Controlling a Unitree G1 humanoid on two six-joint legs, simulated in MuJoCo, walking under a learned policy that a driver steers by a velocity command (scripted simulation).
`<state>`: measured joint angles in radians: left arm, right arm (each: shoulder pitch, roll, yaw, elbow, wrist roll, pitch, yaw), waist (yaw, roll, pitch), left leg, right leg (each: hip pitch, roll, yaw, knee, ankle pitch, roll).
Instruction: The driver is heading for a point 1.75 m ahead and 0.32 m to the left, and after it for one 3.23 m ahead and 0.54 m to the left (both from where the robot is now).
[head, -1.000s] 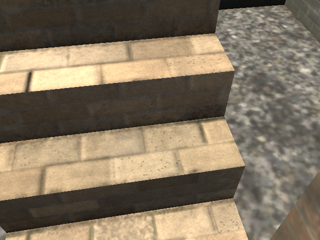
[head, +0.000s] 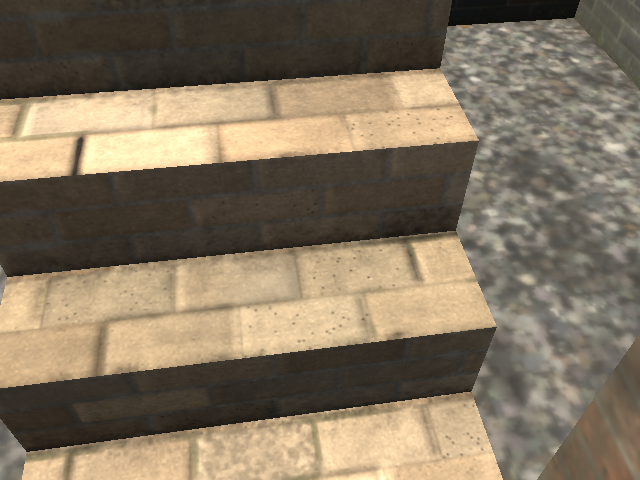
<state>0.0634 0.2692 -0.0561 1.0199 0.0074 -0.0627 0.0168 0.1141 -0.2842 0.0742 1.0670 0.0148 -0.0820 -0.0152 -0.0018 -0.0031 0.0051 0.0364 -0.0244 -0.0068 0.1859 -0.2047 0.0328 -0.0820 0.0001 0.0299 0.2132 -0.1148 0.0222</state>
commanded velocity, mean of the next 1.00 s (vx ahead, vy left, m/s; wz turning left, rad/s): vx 0.50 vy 0.00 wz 0.00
